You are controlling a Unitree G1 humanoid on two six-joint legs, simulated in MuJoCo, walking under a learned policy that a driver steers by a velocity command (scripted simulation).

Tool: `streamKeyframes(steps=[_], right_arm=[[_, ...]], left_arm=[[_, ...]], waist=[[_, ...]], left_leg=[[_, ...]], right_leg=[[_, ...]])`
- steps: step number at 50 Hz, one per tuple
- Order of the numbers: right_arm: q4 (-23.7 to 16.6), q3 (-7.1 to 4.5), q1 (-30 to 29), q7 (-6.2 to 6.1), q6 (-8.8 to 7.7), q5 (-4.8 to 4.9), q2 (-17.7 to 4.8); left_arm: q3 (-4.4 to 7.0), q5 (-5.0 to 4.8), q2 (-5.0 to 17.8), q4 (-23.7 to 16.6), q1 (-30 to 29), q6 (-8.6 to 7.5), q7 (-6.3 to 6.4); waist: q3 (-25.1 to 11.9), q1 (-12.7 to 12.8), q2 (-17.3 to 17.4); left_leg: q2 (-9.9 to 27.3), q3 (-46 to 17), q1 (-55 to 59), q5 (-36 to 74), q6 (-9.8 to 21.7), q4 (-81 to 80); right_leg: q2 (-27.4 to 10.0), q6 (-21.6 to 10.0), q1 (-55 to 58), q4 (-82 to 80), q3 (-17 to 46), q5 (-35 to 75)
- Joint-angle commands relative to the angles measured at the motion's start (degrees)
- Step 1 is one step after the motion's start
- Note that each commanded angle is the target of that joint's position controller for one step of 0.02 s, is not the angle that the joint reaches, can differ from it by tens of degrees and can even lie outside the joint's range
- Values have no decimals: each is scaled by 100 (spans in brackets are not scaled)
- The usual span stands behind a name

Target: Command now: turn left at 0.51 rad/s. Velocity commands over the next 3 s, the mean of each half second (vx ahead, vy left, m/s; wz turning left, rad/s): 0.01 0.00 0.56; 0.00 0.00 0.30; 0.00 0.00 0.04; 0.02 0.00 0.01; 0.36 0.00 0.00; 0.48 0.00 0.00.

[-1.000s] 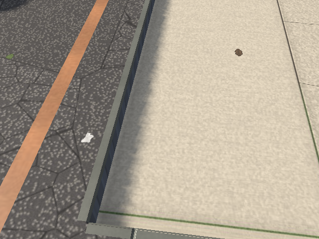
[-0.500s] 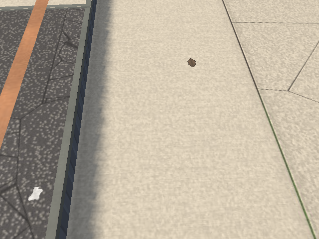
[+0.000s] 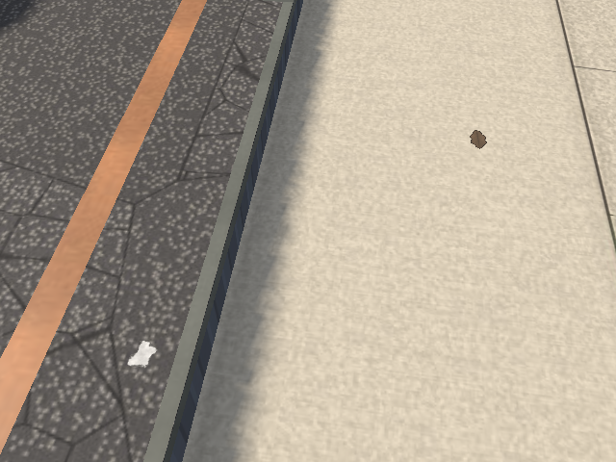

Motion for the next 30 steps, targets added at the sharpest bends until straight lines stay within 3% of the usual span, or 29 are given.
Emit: streamKeyframes(steps=[1, 2, 3, 4, 5, 6, 7, 8, 9, 10, 11, 12, 16, 21, 23, 26, 28, 29, 30], right_arm=[[-394, 30, -121, 196, -20, 3, -84], [-405, 14, -98, 316, -12, 117, -127], [-368, -162, -175, 169, 481, 637, -293], [-314, -144, 189, 91, 676, 537, -304], [-241, -172, 555, 26, 757, 435, -324], [-228, -299, 898, -57, 753, 355, -743], [-310, -415, 1008, -110, 706, 366, -1429], [-302, -559, 1286, -68, 693, 570, -1776], [-322, -529, 984, -65, 725, 560, -1524], [-370, -416, 459, -94, 759, 545, -1117], [-418, -334, 34, -120, 793, 523, -834], [-438, -316, -97, -157, 798, 511, -771], [-336, -387, -37, -144, 765, 472, -828], [-294, -429, 51, -105, 848, 427, -763], [-298, -452, 28, -75, 893, 410, -784], [-299, -463, -82, -34, 920, 405, -796], [-286, -462, -226, -40, 918, 446, -789], [-309, -441, -394, -110, 916, 492, -730], [-334, -362, -179, -163, 879, 538, -407]], left_arm=[[330, 61, 1117, -403, -442, -121, 90], [375, 127, 1229, -412, -458, -80, 75], [191, -158, 776, -48, -253, 321, -202], [156, -392, 655, -37, -77, 478, -351], [169, -490, 690, -62, -118, 510, -415], [157, -431, 653, -144, -134, 499, -461], [42, -160, 150, -337, 73, 604, -465], [28, -24, 292, -224, 278, 802, -292], [18, -74, 411, -162, 134, 870, -192], [42, -93, 522, -109, -4, 855, -147], [82, -49, 635, -40, -62, 823, -130], [99, -2, 688, 53, 37, 840, -144], [2, -19, 414, 129, 64, 897, -195], [-68, -30, 339, 71, -200, 850, -219], [-90, -64, 322, 47, -246, 804, -232], [-96, -140, 315, 47, -78, 734, -202], [-93, -145, 280, 158, 348, 691, -146], [-82, -123, 292, 267, 637, 657, -85], [24, -48, 804, 236, 631, 612, -32]], waist=[[-443, 14, -509], [-447, 17, -568], [-558, 44, -1196], [-874, -81, -1145], [-956, -307, -1054], [-1006, -582, -370], [-816, -296, 1166], [-1343, -507, 850], [-1033, -454, 654], [-473, -252, 541], [-282, -92, 542], [-305, -55, 706], [-558, -69, 504], [-383, -272, 729], [-348, -316, 721], [-349, -258, 756], [-369, -28, 752], [-361, 159, 523], [-377, 19, -581]], left_leg=[[211, 198, -244, 566, -215, -567], [107, 345, 66, 860, -172, -857], [-260, 531, 202, 869, -113, -1195], [-505, 735, 679, 1388, -53, -1538], [-526, 630, 1433, 2055, 72, -2145], [68, -298, 2449, 3434, 359, -2553], [1779, -2347, 2984, 6659, 815, -2434], [2154, -2551, 2922, 7691, 1718, -2216], [1882, -2273, 2586, 6333, 1788, -2456], [1414, -1953, 1992, 4912, 1555, -2719], [1054, -1817, 1667, 3950, 1342, -2896], [897, -1721, 1455, 3811, 1312, -2963], [793, -1848, 1230, 3256, 1351, -3061], [702, -2465, 1323, 1602, 1368, -3227], [656, -2669, 1266, 1429, 1346, -3218], [570, -2980, 1178, 1501, 1231, -3163], [417, -3132, 880, 1340, 973, -3114], [166, -2922, 517, 836, 678, -2891], [-425, -2213, -29, -88, 275, -1789]], right_leg=[[-1379, -971, 902, -609, 675, 2746], [-1340, -953, 765, -585, 551, 2634], [-966, -632, 1110, 596, 90, 4356], [-921, -474, 1072, 1073, -137, 4845], [-895, -227, 508, 1678, -281, 4272], [-712, 132, -698, 2700, -358, 2460], [-77, 388, -2275, 4208, -248, -2625], [86, 367, -2406, 4762, 745, -2735], [-42, 361, -2531, 4914, 922, -2276], [-137, 338, -2490, 4599, 984, -1739], [-177, 346, -2332, 4287, 988, -1376], [-107, 368, -2107, 4274, 905, -1145], [116, 339, -1788, 4123, 909, -846], [232, 242, -1788, 3247, 975, -953], [353, 186, -1532, 2861, 967, -1047], [556, 45, -965, 1998, 980, -1288], [697, -119, -218, 977, 961, -958], [580, -233, 343, 55, 1011, -444], [-700, -547, 714, -924, 2392, -1210]])
Next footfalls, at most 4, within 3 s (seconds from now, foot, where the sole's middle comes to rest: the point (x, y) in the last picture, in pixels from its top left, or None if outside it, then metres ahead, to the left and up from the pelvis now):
0.12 left None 0.08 0.13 -0.78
0.60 right None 0.05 -0.06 -0.78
0.98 left None -0.08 0.16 -0.78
2.64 right None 0.39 0.08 -0.90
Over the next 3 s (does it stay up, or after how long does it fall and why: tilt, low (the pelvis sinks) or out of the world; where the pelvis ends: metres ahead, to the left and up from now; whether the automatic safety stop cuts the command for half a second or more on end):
stays up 0.41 0.20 -0.13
